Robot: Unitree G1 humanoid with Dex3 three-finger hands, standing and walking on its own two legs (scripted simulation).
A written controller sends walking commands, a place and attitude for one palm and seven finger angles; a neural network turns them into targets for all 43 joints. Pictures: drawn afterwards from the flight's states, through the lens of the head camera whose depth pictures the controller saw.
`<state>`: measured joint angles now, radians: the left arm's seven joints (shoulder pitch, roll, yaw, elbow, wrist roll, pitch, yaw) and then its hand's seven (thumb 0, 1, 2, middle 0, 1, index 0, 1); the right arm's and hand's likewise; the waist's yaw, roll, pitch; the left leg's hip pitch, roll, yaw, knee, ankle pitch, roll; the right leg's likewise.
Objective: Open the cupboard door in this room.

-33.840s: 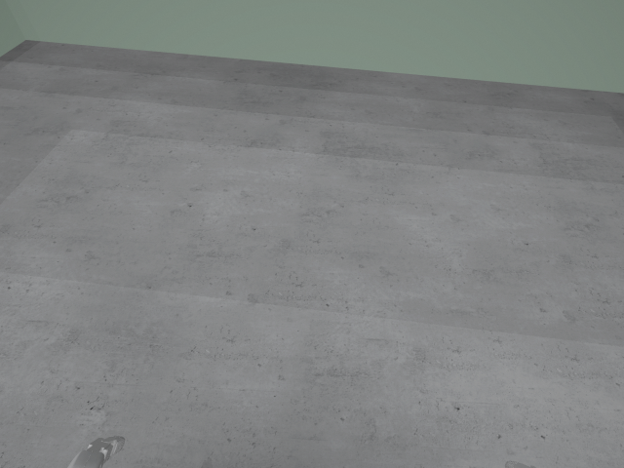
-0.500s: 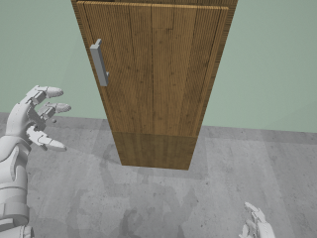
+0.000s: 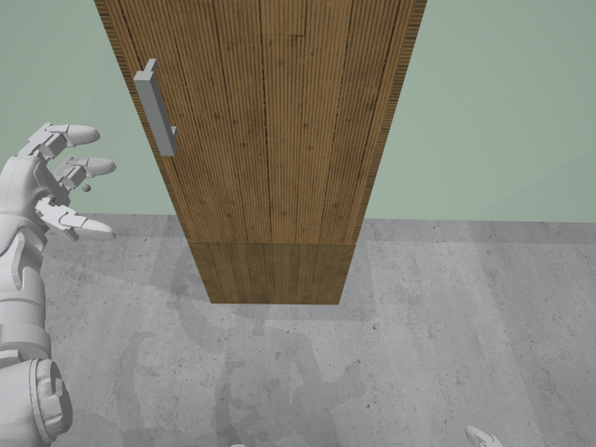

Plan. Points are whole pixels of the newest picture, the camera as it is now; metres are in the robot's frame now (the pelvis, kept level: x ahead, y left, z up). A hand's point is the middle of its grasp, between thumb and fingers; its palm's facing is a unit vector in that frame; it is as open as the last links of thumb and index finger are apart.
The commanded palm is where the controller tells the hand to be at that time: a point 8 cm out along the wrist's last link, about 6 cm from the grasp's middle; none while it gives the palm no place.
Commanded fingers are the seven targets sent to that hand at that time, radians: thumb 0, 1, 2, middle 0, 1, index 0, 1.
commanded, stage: move the hooked fingers beside the handle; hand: left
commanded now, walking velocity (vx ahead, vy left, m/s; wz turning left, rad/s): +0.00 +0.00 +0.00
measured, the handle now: (160, 109) +0.59 +0.23 +0.11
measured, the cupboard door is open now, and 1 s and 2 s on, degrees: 0 0 0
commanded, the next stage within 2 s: slide the fingers in behind the handle in 1.96 s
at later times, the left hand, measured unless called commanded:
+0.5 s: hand (107, 145) +0.48 +0.28 +0.13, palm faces +0.01 -1.00 -0.02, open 14.0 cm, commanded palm +0.47 +0.33 +0.11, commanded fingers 0.00 -0.50 0.30 -0.30 -1.20 -0.30 -1.20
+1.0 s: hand (110, 122) +0.55 +0.30 +0.11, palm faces -0.01 -1.00 +0.00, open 14.0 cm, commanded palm +0.53 +0.34 +0.11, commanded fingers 0.00 -0.50 0.30 -0.30 -1.20 -0.30 -1.20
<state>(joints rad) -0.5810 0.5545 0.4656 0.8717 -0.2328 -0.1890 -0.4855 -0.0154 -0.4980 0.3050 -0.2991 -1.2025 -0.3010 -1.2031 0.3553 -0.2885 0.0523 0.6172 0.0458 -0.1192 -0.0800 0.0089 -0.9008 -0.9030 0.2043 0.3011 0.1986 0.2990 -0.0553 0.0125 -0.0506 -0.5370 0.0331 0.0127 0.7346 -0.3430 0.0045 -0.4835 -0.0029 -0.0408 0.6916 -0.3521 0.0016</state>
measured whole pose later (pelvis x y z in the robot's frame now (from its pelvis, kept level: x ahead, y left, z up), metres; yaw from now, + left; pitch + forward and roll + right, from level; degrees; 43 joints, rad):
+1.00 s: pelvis +0.02 +0.02 -0.02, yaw -3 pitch +23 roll -5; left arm -1.10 0.94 0.56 1.32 -0.05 -0.21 -0.55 -0.01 -0.50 0.31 -0.30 -1.20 -0.30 -1.20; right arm 0.47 -0.29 0.07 0.60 0.00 0.09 -0.05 0.00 -0.90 -0.90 0.20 0.30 0.20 0.30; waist -0.22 0.01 -0.06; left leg -0.87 0.07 0.01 0.88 -0.41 0.02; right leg -0.78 0.03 -0.04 0.75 -0.37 0.02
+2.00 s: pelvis +0.01 +0.01 -0.02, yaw -2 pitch +21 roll -5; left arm -1.08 0.91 0.53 1.33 -0.08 -0.22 -0.54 -0.01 -0.50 0.31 -0.30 -1.20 -0.30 -1.20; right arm 0.45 -0.29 0.08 0.60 0.02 0.10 -0.05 0.00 -0.90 -0.90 0.20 0.30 0.20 0.30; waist -0.21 0.02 -0.07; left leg -0.87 0.07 -0.02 0.91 -0.41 0.01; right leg -0.78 0.04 -0.06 0.78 -0.38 0.00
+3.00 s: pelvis +0.01 +0.00 -0.02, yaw -1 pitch +19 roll -3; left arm -1.02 0.72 0.47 1.26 -0.08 -0.26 -0.38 -0.02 -0.50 0.30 -0.29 -1.20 -0.30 -1.20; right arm 0.42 -0.29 0.05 0.61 0.01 0.06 -0.03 0.00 -0.90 -0.90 0.20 0.30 0.20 0.30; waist -0.19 0.02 -0.07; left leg -0.81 0.07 -0.01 0.88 -0.40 0.00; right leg -0.73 0.03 -0.05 0.79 -0.38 0.00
